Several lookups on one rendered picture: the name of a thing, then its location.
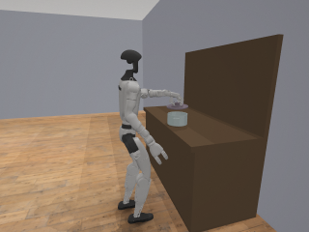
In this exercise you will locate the robot right hand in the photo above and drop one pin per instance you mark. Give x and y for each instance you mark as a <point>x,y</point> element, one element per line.
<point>156,150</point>

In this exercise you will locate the right robot shin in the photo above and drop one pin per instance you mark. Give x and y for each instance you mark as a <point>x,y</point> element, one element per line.
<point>141,193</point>

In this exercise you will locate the robot left hand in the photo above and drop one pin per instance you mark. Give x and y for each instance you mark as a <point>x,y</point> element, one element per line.
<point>177,96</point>

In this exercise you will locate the left robot forearm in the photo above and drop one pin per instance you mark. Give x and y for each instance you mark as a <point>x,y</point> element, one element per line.
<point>158,93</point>

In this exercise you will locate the left robot upper arm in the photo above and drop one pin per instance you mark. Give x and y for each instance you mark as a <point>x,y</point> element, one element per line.
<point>144,93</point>

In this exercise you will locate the table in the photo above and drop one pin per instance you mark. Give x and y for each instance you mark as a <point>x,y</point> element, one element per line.
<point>215,163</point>

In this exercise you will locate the left robot shin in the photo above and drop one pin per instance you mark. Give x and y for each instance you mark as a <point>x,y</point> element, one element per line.
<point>130,183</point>

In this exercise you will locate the robot shin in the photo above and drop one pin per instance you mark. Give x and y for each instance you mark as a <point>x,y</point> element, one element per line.
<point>141,193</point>
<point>130,183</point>

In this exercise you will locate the pot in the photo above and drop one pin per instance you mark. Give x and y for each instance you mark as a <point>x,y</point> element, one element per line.
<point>177,118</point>

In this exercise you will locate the lid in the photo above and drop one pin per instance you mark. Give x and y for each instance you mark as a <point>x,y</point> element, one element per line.
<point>177,107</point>

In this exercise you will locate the right robot upper arm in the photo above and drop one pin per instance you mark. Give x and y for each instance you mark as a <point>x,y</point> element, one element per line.
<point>132,91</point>

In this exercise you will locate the right robot forearm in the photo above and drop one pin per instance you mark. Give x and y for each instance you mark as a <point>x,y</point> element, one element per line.
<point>137,126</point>

